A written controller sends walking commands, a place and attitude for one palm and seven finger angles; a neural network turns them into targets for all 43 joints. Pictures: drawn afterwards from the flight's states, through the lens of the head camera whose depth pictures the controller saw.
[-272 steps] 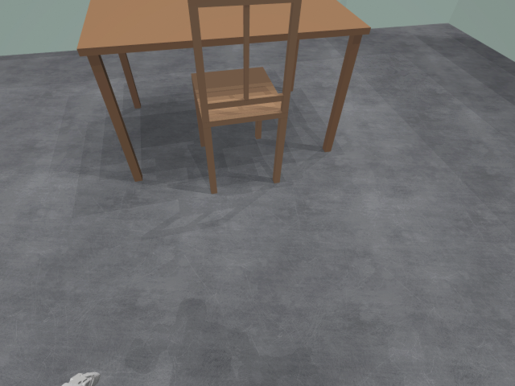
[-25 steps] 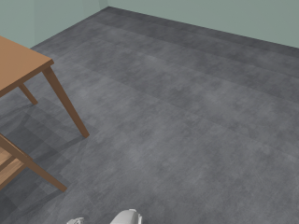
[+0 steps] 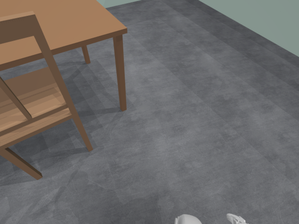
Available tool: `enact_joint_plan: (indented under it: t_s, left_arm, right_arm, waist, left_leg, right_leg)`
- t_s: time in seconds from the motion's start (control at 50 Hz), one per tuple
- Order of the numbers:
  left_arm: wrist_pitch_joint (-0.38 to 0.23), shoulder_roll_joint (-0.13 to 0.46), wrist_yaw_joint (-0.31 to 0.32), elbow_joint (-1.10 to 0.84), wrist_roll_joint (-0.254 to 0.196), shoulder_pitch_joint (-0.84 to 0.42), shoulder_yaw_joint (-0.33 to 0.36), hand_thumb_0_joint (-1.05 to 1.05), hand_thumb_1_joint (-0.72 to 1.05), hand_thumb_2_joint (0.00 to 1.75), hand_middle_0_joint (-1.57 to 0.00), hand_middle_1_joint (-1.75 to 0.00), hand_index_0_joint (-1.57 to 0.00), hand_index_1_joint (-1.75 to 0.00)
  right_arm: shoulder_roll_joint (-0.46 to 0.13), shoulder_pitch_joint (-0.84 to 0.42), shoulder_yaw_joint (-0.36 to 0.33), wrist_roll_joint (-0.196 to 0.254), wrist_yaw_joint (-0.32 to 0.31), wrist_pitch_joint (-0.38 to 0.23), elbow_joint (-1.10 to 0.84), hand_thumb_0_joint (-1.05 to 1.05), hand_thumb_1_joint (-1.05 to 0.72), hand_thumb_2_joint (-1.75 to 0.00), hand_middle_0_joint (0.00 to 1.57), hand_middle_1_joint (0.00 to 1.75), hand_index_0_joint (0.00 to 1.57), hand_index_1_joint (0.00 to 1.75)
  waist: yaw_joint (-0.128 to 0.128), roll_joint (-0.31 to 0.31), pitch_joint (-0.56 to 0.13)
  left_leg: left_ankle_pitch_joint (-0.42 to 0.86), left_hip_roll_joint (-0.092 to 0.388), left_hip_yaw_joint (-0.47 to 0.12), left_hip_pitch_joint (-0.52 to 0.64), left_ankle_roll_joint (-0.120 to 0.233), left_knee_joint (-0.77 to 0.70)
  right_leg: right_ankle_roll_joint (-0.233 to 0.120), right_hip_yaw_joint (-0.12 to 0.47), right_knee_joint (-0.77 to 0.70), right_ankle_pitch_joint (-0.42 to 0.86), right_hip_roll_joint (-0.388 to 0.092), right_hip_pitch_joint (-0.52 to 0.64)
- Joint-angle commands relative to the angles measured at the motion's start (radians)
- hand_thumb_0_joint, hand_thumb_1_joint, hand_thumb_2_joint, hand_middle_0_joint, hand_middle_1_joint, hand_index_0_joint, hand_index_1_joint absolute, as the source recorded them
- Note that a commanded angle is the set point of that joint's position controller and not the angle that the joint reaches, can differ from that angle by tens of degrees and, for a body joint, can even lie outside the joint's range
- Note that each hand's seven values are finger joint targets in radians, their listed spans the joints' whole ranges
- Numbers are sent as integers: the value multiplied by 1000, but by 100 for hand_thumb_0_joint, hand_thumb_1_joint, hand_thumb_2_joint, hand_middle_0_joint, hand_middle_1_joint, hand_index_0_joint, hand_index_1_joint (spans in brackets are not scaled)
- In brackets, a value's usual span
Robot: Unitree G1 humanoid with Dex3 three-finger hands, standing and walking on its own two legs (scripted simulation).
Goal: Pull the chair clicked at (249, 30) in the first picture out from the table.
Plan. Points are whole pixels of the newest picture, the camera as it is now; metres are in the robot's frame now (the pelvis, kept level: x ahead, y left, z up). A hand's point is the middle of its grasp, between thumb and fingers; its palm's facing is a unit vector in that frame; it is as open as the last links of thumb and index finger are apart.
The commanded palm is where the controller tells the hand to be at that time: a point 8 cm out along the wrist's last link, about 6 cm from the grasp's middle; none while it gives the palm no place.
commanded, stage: turn to face it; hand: left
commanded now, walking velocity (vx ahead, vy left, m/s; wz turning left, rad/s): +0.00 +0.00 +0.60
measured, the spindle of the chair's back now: (7, 90) +0.51 +0.56 -0.05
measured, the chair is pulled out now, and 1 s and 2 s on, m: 0.00 0.00 0.00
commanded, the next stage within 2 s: take the last steps up to it in 1.12 s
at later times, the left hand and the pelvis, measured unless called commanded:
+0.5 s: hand out of the picture +0.04 +0.18 -0.14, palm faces +0.29 -0.92 -0.27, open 7.4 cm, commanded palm none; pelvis +0.00 -0.04 +0.00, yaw +19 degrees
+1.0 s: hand out of the picture -0.08 +0.24 -0.16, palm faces +0.55 -0.80 -0.23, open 7.4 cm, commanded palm none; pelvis -0.03 +0.02 +0.01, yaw +31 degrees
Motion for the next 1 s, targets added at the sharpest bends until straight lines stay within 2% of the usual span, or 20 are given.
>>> enact_joint_plan:
  t_s: [0.0,0.12,0.16,0.2,0.22,0.24,0.26,0.28,0.34,0.36,0.46,0.54,0.58,0.62,0.64,0.66,0.68,0.74,0.78,0.98]
  left_arm:
    - [-31,60,1,-102,3,-26,9,0,90,90,-20,-30,-20,-30]
    - [-44,43,7,-148,-3,-92,-1,0,90,90,-20,-30,-20,-30]
    - [-49,42,10,-150,-7,-64,-3,0,90,90,-20,-30,-20,-30]
    - [-60,51,13,-138,-10,6,0,0,90,90,-20,-30,-20,-30]
    - [-71,78,17,-132,-7,42,6,0,90,90,-20,-30,-20,-30]
    - [-84,175,27,-134,11,65,23,0,90,90,-20,-30,-20,-30]
    - [-79,226,27,-144,12,61,24,0,90,90,-20,-30,-20,-30]
    - [-81,179,30,-149,4,37,21,0,90,90,-20,-30,-20,-30]
    - [-76,92,27,-170,5,-101,-5,0,90,90,-20,-30,-20,-30]
    - [-80,84,26,-168,7,-96,-9,0,90,90,-20,-30,-20,-30]
    - [-75,125,28,-120,15,16,3,0,90,90,-20,-30,-20,-30]
    - [-65,155,23,-94,20,46,16,0,90,90,-20,-30,-20,-30]
    - [-60,165,21,-86,18,51,18,0,90,90,-20,-30,-20,-30]
    - [-54,156,16,-84,5,41,21,0,90,90,-20,-30,-20,-30]
    - [-48,114,10,-103,-1,54,15,0,90,90,-20,-30,-20,-30]
    - [-48,41,4,-153,-4,6,-9,0,90,90,-20,-30,-20,-30]
    - [-33,59,20,-151,7,-80,-12,0,90,90,-20,-30,-20,-30]
    - [-39,59,5,-96,0,-53,-3,0,90,90,-20,-30,-20,-30]
    - [-36,56,2,-67,2,-12,-2,0,90,90,-20,-30,-20,-30]
    - [-32,37,12,-66,0,-56,-14,0,90,90,-20,-30,-20,-30]
  right_arm:
    - [-211,33,-58,-2,-9,-15,-55,0,-90,-90,20,30,20,30]
    - [-217,73,-74,-9,-7,-6,-50,0,-90,-90,20,30,20,30]
    - [-218,55,-76,-10,-6,-3,-57,0,-90,-90,20,30,20,30]
    - [-211,29,-78,-5,-6,1,-66,0,-90,-90,20,30,20,30]
    - [-184,36,-76,3,-3,0,-70,0,-90,-90,20,30,20,30]
    - [-116,69,-65,13,4,-1,-80,0,-90,-90,20,30,20,30]
    - [-104,65,-63,3,4,0,-102,0,-90,-90,20,30,20,30]
    - [-144,51,-72,-8,4,14,-83,0,-90,-90,20,30,20,30]
    - [-122,81,-71,-7,23,31,-34,0,-90,-90,20,30,20,30]
    - [-111,87,-65,-7,27,32,-28,0,-90,-90,20,30,20,30]
    - [-82,-4,-47,-1,29,32,-44,0,-90,-90,20,30,20,30]
    - [-73,-29,-35,5,29,21,-57,0,-90,-90,20,30,20,30]
    - [-75,-4,-32,5,25,14,-53,0,-90,-90,20,30,20,30]
    - [-113,73,-40,1,23,1,-35,0,-90,-90,20,30,20,30]
    - [-205,123,-61,-5,20,-9,-33,0,-90,-90,20,30,20,30]
    - [-306,195,-84,-4,12,-11,-24,0,-90,-90,20,30,20,30]
    - [-288,247,-82,0,-3,-12,15,0,-90,-90,20,30,20,30]
    - [-205,90,-51,-3,-21,-17,-26,0,-90,-90,20,30,20,30]
    - [-182,63,-40,-1,-21,-23,-33,0,-90,-90,20,30,20,30]
    - [-162,130,-36,-4,-25,-18,2,0,-90,-90,20,30,20,30]
  waist:
    - [-37,179,-122]
    - [-62,198,-141]
    - [-47,216,-151]
    - [-10,193,-172]
    - [9,124,-189]
    - [13,-132,-206]
    - [14,-246,-191]
    - [11,-200,-163]
    - [-59,-115,-62]
    - [-58,-139,-64]
    - [2,-127,-94]
    - [23,-202,-114]
    - [10,-192,-140]
    - [-38,-113,-183]
    - [-67,105,-230]
    - [-110,371,-230]
    - [-141,309,-229]
    - [-61,190,-166]
    - [-41,179,-149]
    - [-58,165,-117]
  left_leg:
    - [380,224,-251,100,115,-215]
    - [422,215,-350,108,132,-165]
    - [472,204,-382,67,126,-136]
    - [441,167,-381,-5,90,-72]
    - [340,120,-360,-87,44,-3]
    - [33,2,-214,-290,-41,200]
    - [-314,-68,-95,-363,-86,429]
    - [-281,-16,-144,-326,-77,571]
    - [-109,34,-86,-324,-99,716]
    - [-88,35,-64,-320,-109,707]
    - [-158,46,16,-261,-125,463]
    - [-182,35,67,-176,-105,271]
    - [-134,19,95,-110,-94,156]
    - [66,27,90,67,-74,-85]
    - [300,185,-121,268,-4,-152]
    - [728,429,-403,342,145,-165]
    - [723,425,-385,278,172,-165]
    - [641,300,-243,201,137,-162]
    - [630,249,-183,176,112,-183]
    - [511,247,-283,192,148,-225]
  right_leg:
    - [10,34,-61,45,12,-42]
    - [-2,36,-277,-2,65,32]
    - [-9,30,-375,8,90,116]
    - [-18,19,-572,137,103,259]
    - [-26,49,-732,234,63,389]
    - [-97,281,-842,286,-186,558]
    - [-213,419,-846,402,-391,473]
    - [-236,373,-852,356,-356,363]
    - [-202,136,-818,348,-216,263]
    - [-192,83,-803,406,-195,279]
    - [-216,3,-753,572,-231,375]
    - [-212,-28,-697,637,-252,391]
    - [-189,-55,-645,663,-245,393]
    - [-119,-115,-498,599,-213,328]
    - [-56,-147,-296,364,-134,118]
    - [3,-123,-99,-243,-19,-120]
    - [-15,0,0,-243,-19,-109]
    - [-16,37,70,-37,-21,-112]
    - [-10,29,49,28,-9,-69]
    - [-8,45,-145,25,28,-29]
